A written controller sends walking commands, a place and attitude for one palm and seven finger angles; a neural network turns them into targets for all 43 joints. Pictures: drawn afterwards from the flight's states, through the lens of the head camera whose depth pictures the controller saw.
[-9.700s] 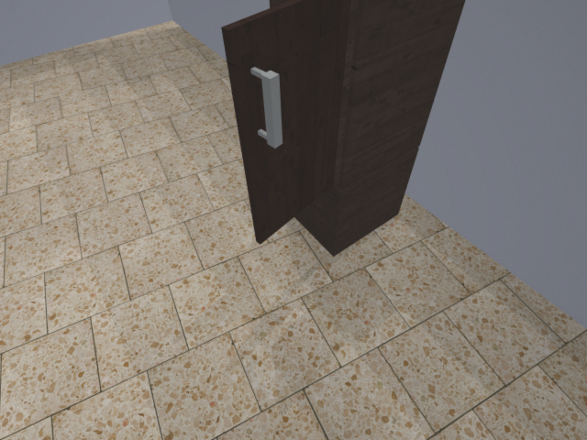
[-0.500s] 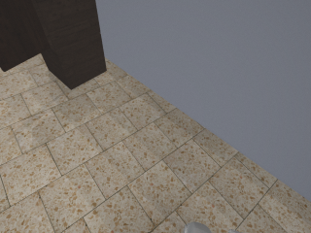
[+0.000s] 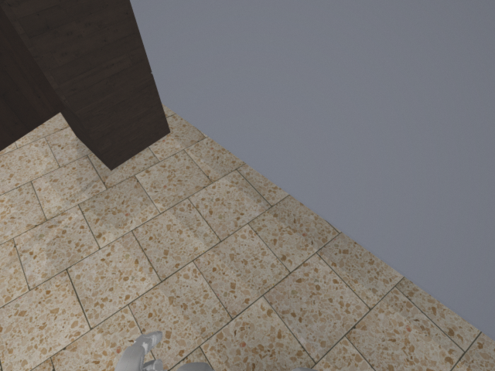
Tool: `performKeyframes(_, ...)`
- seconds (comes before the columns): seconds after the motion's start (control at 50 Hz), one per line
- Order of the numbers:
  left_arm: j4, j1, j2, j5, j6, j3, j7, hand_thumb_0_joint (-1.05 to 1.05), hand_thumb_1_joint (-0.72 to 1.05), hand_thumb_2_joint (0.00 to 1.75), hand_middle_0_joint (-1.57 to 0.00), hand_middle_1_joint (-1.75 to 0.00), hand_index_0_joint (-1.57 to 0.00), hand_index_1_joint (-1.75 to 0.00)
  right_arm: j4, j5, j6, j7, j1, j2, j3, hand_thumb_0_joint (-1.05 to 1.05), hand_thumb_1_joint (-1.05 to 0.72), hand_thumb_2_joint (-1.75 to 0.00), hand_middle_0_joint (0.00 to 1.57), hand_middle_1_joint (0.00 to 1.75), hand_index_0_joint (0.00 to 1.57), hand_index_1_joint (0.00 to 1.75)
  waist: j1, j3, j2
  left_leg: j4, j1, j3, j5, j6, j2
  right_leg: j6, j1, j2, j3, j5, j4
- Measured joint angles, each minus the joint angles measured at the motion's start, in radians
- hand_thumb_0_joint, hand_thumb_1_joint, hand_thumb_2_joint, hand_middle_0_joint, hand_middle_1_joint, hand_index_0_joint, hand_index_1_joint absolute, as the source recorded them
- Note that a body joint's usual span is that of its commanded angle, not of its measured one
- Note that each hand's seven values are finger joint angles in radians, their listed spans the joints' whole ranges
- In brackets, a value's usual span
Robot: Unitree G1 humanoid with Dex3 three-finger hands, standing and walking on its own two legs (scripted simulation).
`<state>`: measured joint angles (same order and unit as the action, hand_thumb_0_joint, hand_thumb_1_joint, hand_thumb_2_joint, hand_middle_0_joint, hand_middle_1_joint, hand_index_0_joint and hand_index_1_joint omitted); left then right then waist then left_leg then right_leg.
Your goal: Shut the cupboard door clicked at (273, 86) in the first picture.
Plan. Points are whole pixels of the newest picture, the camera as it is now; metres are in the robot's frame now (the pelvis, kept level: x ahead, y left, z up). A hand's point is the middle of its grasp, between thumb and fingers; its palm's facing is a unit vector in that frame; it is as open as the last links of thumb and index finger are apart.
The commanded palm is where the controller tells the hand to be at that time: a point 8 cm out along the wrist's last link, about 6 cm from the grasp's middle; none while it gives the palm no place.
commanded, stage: walk to a spot facing it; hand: left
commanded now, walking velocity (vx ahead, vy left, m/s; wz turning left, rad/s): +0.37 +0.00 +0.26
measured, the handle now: out of the picture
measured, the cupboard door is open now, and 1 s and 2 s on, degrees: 100 100 100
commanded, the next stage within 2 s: turn to face it in 1.06 s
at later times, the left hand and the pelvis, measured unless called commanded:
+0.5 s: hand out of the picture +0.11 +0.19 -0.18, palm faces +0.23 -0.97 -0.11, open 7.4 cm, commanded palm none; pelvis +0.23 +0.06 -0.01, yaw +7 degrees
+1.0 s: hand (165, 171) +0.61 +0.22 -0.16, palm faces +0.03 -0.98 -0.20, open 7.3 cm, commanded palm none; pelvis +0.47 +0.04 -0.01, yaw +5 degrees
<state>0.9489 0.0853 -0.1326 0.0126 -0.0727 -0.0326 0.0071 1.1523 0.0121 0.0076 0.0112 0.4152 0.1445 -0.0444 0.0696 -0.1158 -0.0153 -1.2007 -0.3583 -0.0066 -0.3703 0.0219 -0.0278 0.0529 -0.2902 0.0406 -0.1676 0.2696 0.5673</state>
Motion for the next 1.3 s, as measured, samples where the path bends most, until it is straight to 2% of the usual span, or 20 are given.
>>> performKeyframes(0.06, 0.023, 0.070, -0.003, -0.020, -0.024, -0.040, -0.025, -0.04, 0.95, 0.90, -0.20, -0.30, -0.21, -0.30, -0.043, 0.007, -0.003, -0.006, -0.072, 0.010, -0.010, 0.01, -0.91, -0.90, 0.20, 0.30, 0.20, 0.30, -0.020, 0.023, -0.002, 0.025, -0.137, 0.000, 0.088, -0.016, -0.038, 0.003, 0.078, -0.011, -0.031, -0.011, -0.101)
performKeyframes(0.16, 0.093, 0.171, -0.048, 0.000, -0.028, -0.035, -0.026, -0.05, 0.96, 0.90, -0.20, -0.30, -0.20, -0.30, -0.096, 0.013, -0.009, -0.018, -0.191, 0.035, -0.025, 0.00, -0.91, -0.90, 0.19, 0.30, 0.19, 0.30, -0.053, 0.064, 0.002, 0.172, -0.240, -0.022, 0.173, -0.042, -0.072, -0.004, 0.192, -0.021, -0.069, 0.001, -0.212)
performKeyframes(0.26, 0.170, 0.279, -0.032, 0.007, -0.019, -0.007, -0.021, -0.03, 0.94, 0.90, -0.19, -0.30, -0.20, -0.30, -0.132, 0.011, -0.010, -0.034, -0.306, 0.056, -0.024, 0.00, -0.91, -0.90, 0.19, 0.30, 0.19, 0.30, -0.094, 0.074, 0.006, 0.366, -0.224, -0.058, 0.200, -0.040, -0.065, -0.034, 0.291, -0.014, -0.087, 0.048, -0.259)
performKeyframes(0.36, 0.228, 0.369, -0.009, 0.012, -0.003, 0.009, -0.015, -0.01, 0.92, 0.90, -0.19, -0.30, -0.20, -0.30, -0.158, 0.012, 0.005, -0.043, -0.388, 0.049, -0.009, 0.00, -0.91, -0.90, 0.19, 0.30, 0.19, 0.30, -0.137, 0.059, 0.038, 0.535, -0.134, -0.111, 0.143, -0.006, -0.017, -0.084, 0.366, 0.028, -0.101, 0.141, -0.229)
performKeyframes(0.4, 0.247, 0.403, 0.002, 0.007, 0.006, 0.013, -0.010, 0.00, 0.92, 0.90, -0.20, -0.30, -0.20, -0.30, -0.172, 0.018, 0.026, -0.041, -0.399, 0.046, -0.002, 0.00, -0.91, -0.90, 0.19, 0.30, 0.19, 0.30, -0.137, 0.054, 0.047, 0.619, -0.064, -0.135, 0.183, 0.028, 0.010, -0.100, 0.345, 0.064, -0.099, 0.208, -0.095)
performKeyframes(0.42, 0.253, 0.405, 0.009, 0.004, 0.015, 0.015, -0.005, 0.00, 0.91, 0.90, -0.20, -0.30, -0.20, -0.30, -0.179, 0.022, 0.040, -0.037, -0.401, 0.044, -0.001, 0.00, -0.91, -0.90, 0.19, 0.30, 0.19, 0.30, -0.130, 0.048, 0.047, 0.590, -0.066, -0.138, 0.196, 0.050, 0.016, -0.093, 0.289, 0.084, -0.077, 0.214, 0.062)
performKeyframes(0.44, 0.254, 0.398, 0.012, 0.002, 0.026, 0.016, -0.001, 0.00, 0.91, 0.90, -0.20, -0.30, -0.20, -0.30, -0.184, 0.020, 0.050, -0.031, -0.397, 0.039, 0.001, 0.00, -0.91, -0.90, 0.19, 0.30, 0.20, 0.30, -0.127, 0.038, 0.048, 0.552, -0.063, -0.139, 0.164, 0.062, 0.023, -0.083, 0.215, 0.089, -0.024, 0.213, 0.249)
performKeyframes(0.48, 0.243, 0.366, 0.009, 0.002, 0.040, 0.011, -0.001, 0.00, 0.91, 0.90, -0.20, -0.30, -0.20, -0.30, -0.182, 0.015, 0.059, -0.019, -0.369, 0.026, 0.007, 0.00, -0.91, -0.90, 0.19, 0.30, 0.20, 0.30, -0.127, 0.028, 0.054, 0.548, -0.022, -0.143, 0.102, 0.070, 0.034, -0.067, 0.064, 0.081, 0.060, 0.196, 0.549)
performKeyframes(0.54, 0.202, 0.288, -0.003, 0.009, 0.047, -0.005, 0.002, 0.01, 0.91, 0.90, -0.20, -0.30, -0.20, -0.30, -0.152, 0.011, 0.063, -0.004, -0.299, 0.005, 0.013, 0.00, -0.91, -0.90, 0.20, 0.30, 0.20, 0.30, -0.125, 0.026, 0.059, 0.635, 0.066, -0.141, 0.100, 0.056, 0.050, -0.069, -0.118, 0.087, 0.105, 0.099, 0.697)
performKeyframes(0.62, 0.132, 0.188, -0.013, 0.015, 0.051, -0.020, 0.006, 0.00, 0.91, 0.90, -0.20, -0.30, -0.20, -0.30, -0.121, 0.000, 0.076, 0.021, -0.208, 0.029, -0.012, -0.03, -0.96, -0.90, 0.20, 0.30, 0.20, 0.30, -0.104, 0.036, 0.055, 0.766, 0.183, -0.143, 0.115, 0.065, 0.067, -0.081, -0.274, 0.101, 0.131, -0.004, 0.622)
performKeyframes(0.72, 0.088, 0.096, -0.072, 0.017, 0.068, -0.044, 0.007, 0.02, 0.95, 0.90, -0.20, -0.30, -0.20, -0.30, -0.069, 0.006, 0.066, 0.018, -0.086, 0.041, -0.002, -0.02, -0.95, -0.90, 0.20, 0.30, 0.20, 0.30, -0.075, 0.058, 0.054, 0.875, 0.306, -0.147, 0.100, 0.049, 0.072, -0.084, -0.357, 0.102, 0.127, -0.134, 0.470)
performKeyframes(0.8, 0.059, 0.031, -0.094, 0.011, 0.072, -0.042, 0.017, 0.01, 0.94, 0.90, -0.19, -0.30, -0.20, -0.30, -0.032, 0.012, 0.061, 0.017, -0.005, 0.033, 0.010, -0.01, -0.93, -0.90, 0.20, 0.30, 0.20, 0.30, -0.047, 0.056, 0.042, 0.914, 0.380, -0.149, 0.062, 0.027, 0.064, -0.068, -0.336, 0.089, 0.107, -0.178, 0.299)
performKeyframes(0.92, 0.021, -0.038, -0.087, 0.008, 0.055, -0.022, 0.026, 0.01, 0.92, 0.90, -0.19, -0.30, -0.19, -0.30, 0.018, 0.020, 0.048, 0.008, 0.078, 0.009, 0.024, 0.00, -0.91, -0.90, 0.20, 0.30, 0.20, 0.30, -0.003, 0.042, 0.019, 0.849, 0.448, -0.151, -0.066, -0.025, 0.021, -0.015, -0.187, 0.030, 0.064, -0.096, 0.064)
performKeyframes(0.96, 0.011, -0.049, -0.074, 0.012, 0.023, -0.020, 0.022, 0.00, 0.92, 0.90, -0.19, -0.30, -0.20, -0.30, 0.038, 0.010, 0.035, 0.003, 0.078, -0.002, 0.025, 0.00, -0.91, -0.90, 0.20, 0.30, 0.20, 0.30, -0.007, 0.024, 0.009, 0.616, 0.374, -0.135, -0.103, -0.025, -0.018, 0.003, -0.146, 0.006, 0.050, -0.077, 0.067)
performKeyframes(1.0, 0.008, -0.044, -0.056, 0.005, 0.000, -0.013, 0.016, 0.00, 0.91, 0.90, -0.19, -0.30, -0.20, -0.30, 0.039, -0.003, 0.022, 0.000, 0.048, -0.008, 0.023, 0.00, -0.91, -0.90, 0.20, 0.30, 0.20, 0.30, -0.006, 0.002, 0.009, 0.243, 0.219, -0.065, -0.118, -0.019, -0.019, 0.008, -0.116, 0.003, 0.036, -0.022, 0.098)
performKeyframes(1.02, 0.012, -0.033, -0.044, 0.002, -0.004, -0.009, 0.011, 0.00, 0.91, 0.90, -0.19, -0.30, -0.20, -0.30, 0.034, -0.006, 0.016, -0.002, 0.027, -0.007, 0.019, 0.00, -0.91, -0.90, 0.20, 0.30, 0.20, 0.30, -0.008, -0.004, 0.009, 0.117, 0.150, -0.043, -0.099, -0.016, -0.019, 0.007, -0.087, 0.000, 0.030, -0.009, 0.085)
performKeyframes(1.06, 0.028, 0.001, -0.020, -0.001, -0.003, 0.000, 0.002, 0.00, 0.91, 0.90, -0.19, -0.30, -0.20, -0.30, 0.012, -0.003, 0.006, -0.001, -0.022, -0.001, 0.011, 0.01, -0.91, -0.90, 0.20, 0.30, 0.20, 0.30, -0.009, -0.001, 0.006, 0.007, 0.027, -0.022, -0.040, -0.020, -0.032, -0.006, -0.028, -0.007, 0.018, -0.013, 0.025)
performKeyframes(1.1, 0.040, 0.038, -0.002, -0.018, -0.011, -0.019, -0.014, -0.02, 0.93, 0.90, -0.20, -0.30, -0.20, -0.30, -0.020, 0.001, 0.000, -0.001, -0.071, 0.002, 0.005, 0.01, -0.91, -0.90, 0.20, 0.30, 0.20, 0.30, -0.009, 0.010, 0.005, 0.021, -0.073, -0.011, 0.013, -0.029, -0.049, -0.001, 0.026, -0.013, 0.001, -0.021, -0.043)
performKeyframes(1.18, 0.058, 0.075, -0.037, -0.005, -0.020, -0.031, -0.024, -0.06, 0.98, 0.90, -0.20, -0.30, -0.21, -0.30, -0.069, 0.008, -0.004, -0.010, -0.149, 0.005, -0.005, 0.00, -0.91, -0.90, 0.20, 0.30, 0.20, 0.30, -0.022, 0.046, 0.012, 0.158, -0.185, -0.024, 0.101, -0.052, -0.071, -0.003, 0.119, -0.015, -0.044, -0.023, -0.148)
performKeyframes(1.3, 0.099, 0.144, -0.045, 0.007, 0.000, -0.018, -0.017, -0.03, 0.95, 0.90, -0.20, -0.30, -0.20, -0.30, -0.117, 0.007, -0.019, -0.023, -0.256, 0.039, -0.011, 0.00, -0.92, -0.90, 0.19, 0.30, 0.19, 0.30, -0.059, 0.062, 0.028, 0.388, -0.176, -0.090, 0.117, -0.062, -0.053, -0.038, 0.215, 0.008, -0.095, 0.045, -0.161)
